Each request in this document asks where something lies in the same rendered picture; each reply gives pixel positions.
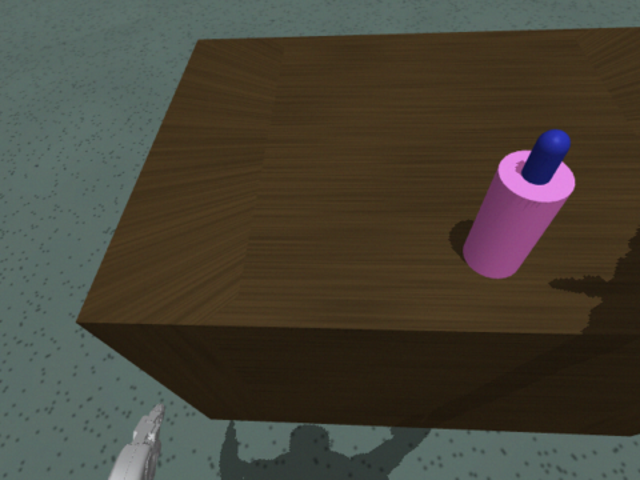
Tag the bottle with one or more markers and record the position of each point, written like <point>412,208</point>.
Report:
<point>526,193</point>

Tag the left robot hand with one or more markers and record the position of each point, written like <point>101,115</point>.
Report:
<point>137,461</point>

